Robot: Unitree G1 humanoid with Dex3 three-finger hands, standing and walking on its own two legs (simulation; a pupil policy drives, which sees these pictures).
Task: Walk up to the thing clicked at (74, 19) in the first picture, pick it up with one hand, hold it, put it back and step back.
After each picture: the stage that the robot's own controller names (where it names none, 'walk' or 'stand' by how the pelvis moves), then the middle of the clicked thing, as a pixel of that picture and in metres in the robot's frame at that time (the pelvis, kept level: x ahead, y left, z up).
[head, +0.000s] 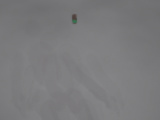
stand; (74, 19) +1.86 +0.11 -0.72
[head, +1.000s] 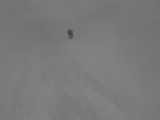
walk; (70, 34) +1.72 +0.29 -0.72
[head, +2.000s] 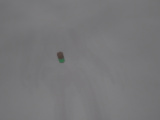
walk; (60, 57) +1.12 +0.33 -0.72
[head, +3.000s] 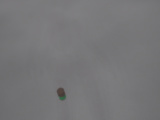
walk; (61, 94) +0.71 +0.28 -0.72
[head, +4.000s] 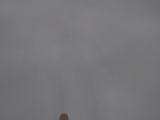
walk; out of the picture +0.49 +0.18 -0.71
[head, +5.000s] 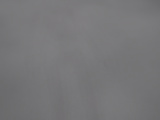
stand; out of the picture +0.40 +0.19 -0.71
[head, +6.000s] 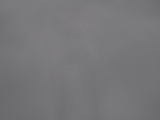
stand; out of the picture +0.39 +0.18 -0.72
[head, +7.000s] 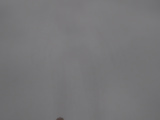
stand; out of the picture +0.40 +0.18 -0.71
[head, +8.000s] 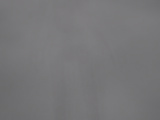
stand; out of the picture +0.36 +0.21 -0.70
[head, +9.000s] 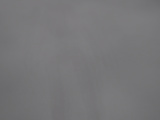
stand; out of the picture +0.39 +0.22 -0.71
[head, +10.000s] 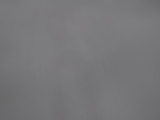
stand; out of the picture +0.37 +0.23 -0.72
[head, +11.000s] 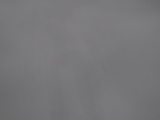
stand; out of the picture +0.37 +0.23 -0.72
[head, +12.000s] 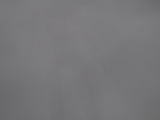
stand; out of the picture +0.37 +0.24 -0.72
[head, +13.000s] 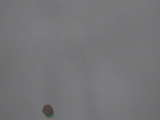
go down; (48, 111) +0.40 +0.22 -0.65
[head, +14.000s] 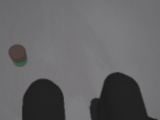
go down; (18, 56) +0.46 +0.24 -0.29
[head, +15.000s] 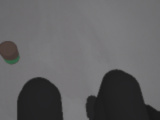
close in; (10, 53) +0.46 +0.24 -0.28
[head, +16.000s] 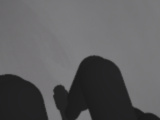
close in; out of the picture +0.45 +0.27 -0.23
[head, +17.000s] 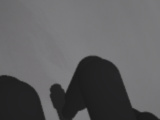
close; out of the picture +0.44 +0.28 -0.23
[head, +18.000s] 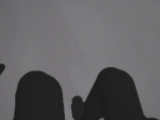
lift; out of the picture +0.36 +0.27 -0.18
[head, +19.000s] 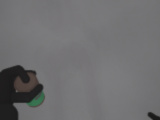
lift; (31, 90) +0.32 +0.19 -0.01
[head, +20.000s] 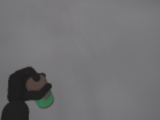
hold; (41, 92) +0.33 +0.16 +0.00
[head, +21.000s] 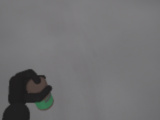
crouch; (41, 94) +0.32 +0.17 -0.02
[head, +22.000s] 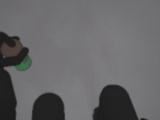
crouch; (17, 56) +0.44 +0.21 -0.11
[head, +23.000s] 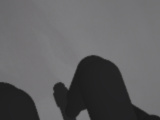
lower; out of the picture +0.45 +0.26 -0.23
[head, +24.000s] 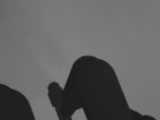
lower; out of the picture +0.45 +0.27 -0.24
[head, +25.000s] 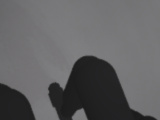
lower; out of the picture +0.45 +0.27 -0.23
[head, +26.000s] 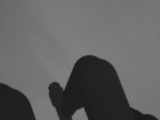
lower; out of the picture +0.45 +0.27 -0.24
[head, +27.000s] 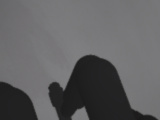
loosen; out of the picture +0.45 +0.27 -0.24
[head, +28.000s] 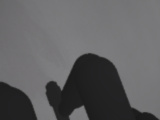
withdraw; out of the picture +0.44 +0.26 -0.24
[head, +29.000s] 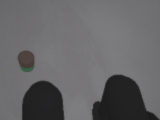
walk; (26, 62) +0.45 +0.21 -0.30
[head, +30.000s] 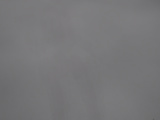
stand; out of the picture +0.37 +0.18 -0.65
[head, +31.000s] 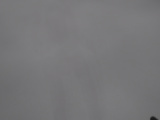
stand; out of the picture +0.39 +0.19 -0.66
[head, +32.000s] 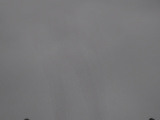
stand; out of the picture +0.38 +0.19 -0.67
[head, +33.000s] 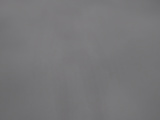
walk; out of the picture +0.39 +0.20 -0.72
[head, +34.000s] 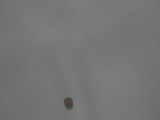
walk; (68, 103) +0.48 +0.14 -0.70
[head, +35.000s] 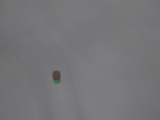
walk; (56, 77) +0.72 +0.15 -0.70
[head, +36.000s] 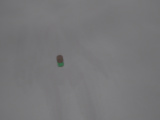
stand; (60, 61) +1.03 +0.24 -0.70
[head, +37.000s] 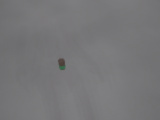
stand; (61, 64) +1.04 +0.22 -0.72
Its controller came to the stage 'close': yes
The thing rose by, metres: 0.70
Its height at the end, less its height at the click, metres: +0.00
